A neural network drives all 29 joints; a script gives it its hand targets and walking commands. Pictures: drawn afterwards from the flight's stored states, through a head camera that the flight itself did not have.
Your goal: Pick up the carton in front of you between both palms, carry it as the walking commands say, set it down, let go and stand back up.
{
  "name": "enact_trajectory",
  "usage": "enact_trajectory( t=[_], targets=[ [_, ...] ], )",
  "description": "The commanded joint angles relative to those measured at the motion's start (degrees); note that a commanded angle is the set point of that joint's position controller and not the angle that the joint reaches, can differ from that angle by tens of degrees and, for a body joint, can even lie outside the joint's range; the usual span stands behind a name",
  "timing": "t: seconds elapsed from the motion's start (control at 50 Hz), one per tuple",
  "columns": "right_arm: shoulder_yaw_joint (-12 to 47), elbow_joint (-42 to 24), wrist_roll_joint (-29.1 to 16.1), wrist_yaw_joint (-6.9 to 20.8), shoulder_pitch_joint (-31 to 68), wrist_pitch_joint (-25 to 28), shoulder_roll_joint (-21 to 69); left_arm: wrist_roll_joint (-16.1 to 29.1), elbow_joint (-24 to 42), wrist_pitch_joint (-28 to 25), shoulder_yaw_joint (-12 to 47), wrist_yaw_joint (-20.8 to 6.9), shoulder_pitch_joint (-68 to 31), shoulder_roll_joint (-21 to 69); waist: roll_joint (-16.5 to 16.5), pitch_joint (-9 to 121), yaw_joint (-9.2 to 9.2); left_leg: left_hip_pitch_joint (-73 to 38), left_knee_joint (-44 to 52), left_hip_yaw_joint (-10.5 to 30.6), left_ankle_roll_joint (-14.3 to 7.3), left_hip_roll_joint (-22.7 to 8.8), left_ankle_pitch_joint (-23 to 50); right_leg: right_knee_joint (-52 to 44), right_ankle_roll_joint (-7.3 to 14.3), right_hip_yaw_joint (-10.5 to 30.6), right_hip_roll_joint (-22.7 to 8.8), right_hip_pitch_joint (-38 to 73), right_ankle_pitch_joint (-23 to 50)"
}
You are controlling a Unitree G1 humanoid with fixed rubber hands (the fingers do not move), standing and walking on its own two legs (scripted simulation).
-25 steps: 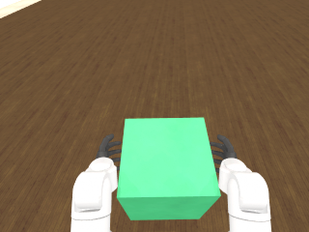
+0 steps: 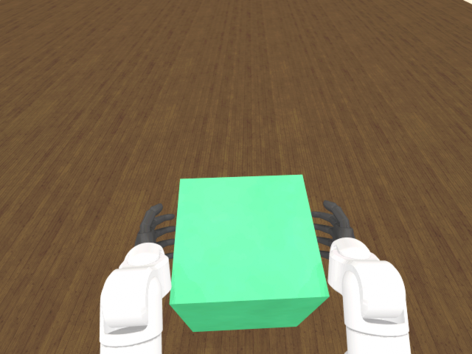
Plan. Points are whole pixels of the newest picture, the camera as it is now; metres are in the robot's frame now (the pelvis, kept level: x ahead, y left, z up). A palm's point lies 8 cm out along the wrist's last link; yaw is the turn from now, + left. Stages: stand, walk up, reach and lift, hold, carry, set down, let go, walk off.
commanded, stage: carry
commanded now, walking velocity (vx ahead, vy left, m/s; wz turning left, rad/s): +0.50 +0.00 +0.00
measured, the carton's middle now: (243, 259) +0.31 +0.01 +0.00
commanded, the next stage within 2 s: none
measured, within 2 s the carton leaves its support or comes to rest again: neither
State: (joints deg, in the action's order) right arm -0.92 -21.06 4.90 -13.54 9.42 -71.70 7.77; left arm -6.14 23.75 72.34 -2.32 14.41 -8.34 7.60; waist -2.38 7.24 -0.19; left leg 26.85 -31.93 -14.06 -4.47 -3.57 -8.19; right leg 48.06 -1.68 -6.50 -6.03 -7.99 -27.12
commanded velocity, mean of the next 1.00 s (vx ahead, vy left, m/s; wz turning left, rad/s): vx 0.04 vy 0.00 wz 0.00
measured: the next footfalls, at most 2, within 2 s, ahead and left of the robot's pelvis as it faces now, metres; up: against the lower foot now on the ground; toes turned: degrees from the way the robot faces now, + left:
right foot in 0.38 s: +0.42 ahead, -0.11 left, +0.00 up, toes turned +20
left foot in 0.56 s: +0.35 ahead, +0.11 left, +0.00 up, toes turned +7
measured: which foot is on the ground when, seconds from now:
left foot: down 0.00-0.42, up 0.44-0.54, down 0.56-1.00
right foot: up 0.00-0.36, down 0.38-1.00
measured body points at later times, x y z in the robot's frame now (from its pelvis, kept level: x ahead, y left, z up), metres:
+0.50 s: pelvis +0.29 -0.02 +0.01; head +0.31 -0.03 +0.46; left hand +0.57 +0.14 +0.09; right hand +0.58 -0.15 +0.08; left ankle +0.16 +0.09 -0.70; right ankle +0.38 -0.10 -0.72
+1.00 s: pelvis +0.40 +0.01 +0.02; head +0.39 +0.02 +0.47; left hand +0.67 +0.17 +0.11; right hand +0.68 -0.12 +0.12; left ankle +0.26 +0.10 -0.70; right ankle +0.39 -0.10 -0.71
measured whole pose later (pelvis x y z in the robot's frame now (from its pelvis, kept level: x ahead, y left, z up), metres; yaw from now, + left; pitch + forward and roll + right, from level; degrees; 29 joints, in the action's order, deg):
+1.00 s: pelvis +0.40 +0.01 +0.02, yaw +3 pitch +4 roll -1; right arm -1.7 -20.8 6.1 -12.7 8.7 -72.0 7.7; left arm -6.5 20.9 71.8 -1.5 13.7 -8.6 7.7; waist 0.4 7.5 0.1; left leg 5.3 -28.8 -9.2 1.6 -3.6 -17.0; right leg 28.7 0.0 -12.5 -3.6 -15.8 -10.3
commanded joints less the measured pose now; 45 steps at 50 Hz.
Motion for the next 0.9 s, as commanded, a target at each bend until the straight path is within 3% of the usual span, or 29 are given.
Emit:
enact_trajectory(
  t=[0.0, 0.04, 0.08, 0.14, 0.2, 0.22, 0.26, 0.3, 0.32, 0.34, 0.36, 0.38, 0.4, 0.44, 0.48, 0.5, 0.56, 0.62, 0.68, 0.74, 0.8, 0.88],
  targets=[
    [31.2, -8.0, -21.3, 14.9, 22.9, 1.9, 59.0, 23.3, 4.7, -1.4, 35.7, -16.0, -24.7, 59.2, 7.4, 15.9, -0.96, -33.3, 17.8, 25.1, -3.7, -17.6, 9.1, 18.3, 2.4, 6.0, -1.6, -29.7, 6.9],
    [31.6, -9.0, -22.3, 15.5, 24.5, 3.0, 61.4, 23.1, 4.6, -2.8, 35.7, -16.0, -24.5, 62.1, 8.4, 15.4, -0.71, -29.4, 21.2, 20.1, -1.4, -15.7, 2.0, 11.5, 2.1, 4.3, -1.4, -27.0, 10.6],
    [32.0, -10.1, -22.8, 16.0, 24.9, 3.6, 61.7, 22.3, 5.0, -3.8, 35.5, -15.7, -23.4, 63.2, 9.9, 13.9, -0.72, -29.3, 23.7, 17.1, -1.9, -14.6, -1.7, 6.5, 1.7, 2.8, -1.2, -27.9, 14.7],
    [31.9, -10.1, -22.5, 16.0, 23.3, 3.5, 59.5, 20.7, 4.7, -4.2, 34.5, -14.7, -20.6, 61.9, 9.3, 10.5, -0.43, -30.8, 20.8, 9.8, -2.2, -12.3, 18.9, -3.4, 0.6, -0.4, 0.4, -28.1, 18.1],
    [31.2, -9.2, -21.2, 15.6, 19.3, 2.6, 56.3, 20.6, 5.5, -3.2, 34.8, -14.2, -19.6, 58.8, 12.4, 8.3, -0.42, -30.2, 17.1, 3.6, -0.4, -9.3, 32.8, -13.3, 0.3, -4.5, 3.2, -23.8, 24.4],
    [31.0, -9.2, -20.7, 15.4, 18.1, 2.3, 55.5, 21.1, 5.9, -2.7, 35.2, -14.2, -19.8, 58.1, 13.1, 8.2, -0.62, -30.6, 16.0, 2.7, 0.1, -8.9, 35.8, -15.6, 0.2, -5.6, 4.1, -22.2, 26.9],
    [30.3, -9.4, -19.8, 15.0, 17.1, 1.6, 54.0, 22.1, 6.0, -1.6, 35.5, -14.6, -19.9, 56.4, 13.0, 8.7, -0.84, -30.5, 11.4, 1.4, 1.2, -8.3, 35.1, -19.6, 0.2, -7.9, 5.2, -17.1, 31.0],
    [30.0, -9.2, -19.1, 14.5, 17.9, 0.7, 52.3, 22.4, 5.0, -0.8, 34.7, -15.0, -19.3, 54.8, 9.1, 10.0, 0.45, -26.4, 1.7, -0.9, 4.3, -6.1, 34.3, -29.2, 0.9, -9.7, 6.2, -4.0, 40.5],
    [30.2, -8.9, -18.9, 14.4, 17.9, 0.4, 51.7, 22.2, 4.7, -0.4, 34.1, -15.2, -19.6, 54.4, 6.6, 12.8, 0.53, -20.9, -3.7, 0.6, 6.3, -4.9, 26.0, -29.1, 2.0, -6.1, 1.8, 6.1, 48.9],
    [30.5, -8.9, -18.8, 14.3, 18.6, -0.1, 51.0, 22.0, 4.0, -0.1, 33.2, -15.3, -19.0, 53.6, -0.9, 16.8, 0.85, -10.0, -11.6, 2.1, 8.1, -2.5, 7.8, -22.1, 5.1, 4.0, -8.1, 18.2, 74.3],
    [31.2, -8.0, -19.5, 14.4, 19.1, -0.7, 51.6, 21.3, 2.7, -0.2, 32.3, -15.3, -17.9, 53.2, -10.4, 20.7, 1.73, -2.5, -18.5, 5.5, 8.9, 1.2, -19.5, -22.0, 11.4, 13.8, -15.3, 25.1, 90.8],
    [32.1, -8.0, -20.3, 14.6, 20.0, -0.6, 52.9, 21.0, 2.4, -0.4, 31.4, -15.3, -17.7, 54.5, -9.3, 22.6, 1.45, -1.8, -19.2, 10.5, 7.7, -0.5, -24.8, -23.1, 13.7, 14.6, -17.0, 24.7, 84.8],
    [33.3, -9.6, -21.3, 15.0, 21.2, 0.0, 55.6, 21.2, 2.7, -1.1, 31.9, -15.7, -17.7, 57.2, -5.4, 22.7, 1.03, -2.6, -15.1, 11.7, 6.4, -1.2, -25.2, -23.8, 12.1, 12.1, -15.6, 23.7, 75.8],
    [33.9, -8.6, -22.2, 15.7, 22.7, 1.2, 59.5, 22.0, 3.3, -2.6, 32.4, -16.4, -20.0, 61.0, -5.7, 20.7, 0.9, -7.0, -1.7, 10.8, 5.9, -1.0, -24.8, -27.3, 9.9, 6.8, -12.1, 16.1, 60.9],
    [34.2, -9.1, -22.1, 16.0, 24.2, 2.4, 62.2, 22.3, 4.3, -3.8, 32.9, -16.5, -22.1, 63.1, -7.1, 21.2, 0.45, -14.9, 10.4, 8.7, 6.0, -0.6, -14.8, -26.9, 7.1, 3.6, -8.1, 11.4, 44.5],
    [34.2, -9.6, -21.9, 15.9, 23.9, 3.0, 62.4, 22.3, 5.2, -4.2, 33.3, -16.6, -22.6, 63.8, -5.3, 21.2, 0.2, -18.5, 12.8, 8.5, 6.0, -1.6, -5.9, -26.5, 6.1, 3.1, -7.7, 8.7, 39.6],
    [32.6, -9.5, -20.3, 15.2, 23.1, 3.8, 60.9, 23.1, 5.8, -4.3, 33.9, -17.0, -24.0, 62.6, 4.1, 18.8, 0.35, -20.2, 6.8, 11.2, 5.2, -5.8, 14.4, -21.8, 4.4, -0.6, -5.1, 4.3, 41.9],
    [32.6, -10.1, -20.3, 14.9, 22.2, 3.2, 59.9, 22.5, 4.4, -4.1, 33.8, -16.6, -21.1, 60.9, 1.0, 20.3, -0.05, -21.8, 2.5, 9.8, 6.4, -5.8, 22.6, -17.5, 4.7, 0.1, -4.5, 4.9, 55.6],
    [32.5, -8.3, -20.4, 15.0, 20.3, 2.5, 58.0, 21.3, 3.9, -3.6, 32.9, -15.9, -19.2, 58.7, 2.3, 20.4, -0.12, -19.8, 1.2, 9.7, 6.5, -5.1, 26.5, -14.7, 4.6, -0.5, -4.3, 6.0, 60.0],
    [31.3, -4.4, -19.5, 15.0, 17.7, 1.5, 56.3, 20.2, 2.1, -2.7, 32.7, -15.4, -18.5, 57.0, 1.9, 18.7, -0.04, -17.9, 2.0, 8.6, 6.8, -4.0, 25.0, -13.7, 4.7, -0.9, -4.0, 6.6, 64.3],
    [30.9, -4.3, -19.9, 15.5, 20.2, 1.2, 56.1, 20.6, 2.4, -2.3, 33.3, -15.5, -21.2, 57.2, 2.9, 14.5, 0.01, -18.6, 5.5, 7.7, 7.1, -3.4, 26.8, -13.9, 3.8, -1.9, -2.6, 3.6, 59.5],
    [31.5, -6.3, -21.1, 15.7, 22.6, 1.4, 57.1, 22.0, 3.5, -2.2, 34.3, -15.6, -23.2, 58.6, 7.0, 11.3, 0.13, -25.9, 4.8, 7.1, 6.2, -4.5, 42.8, -17.1, 1.9, -4.9, 1.2, -3.3, 42.6]
  ],
)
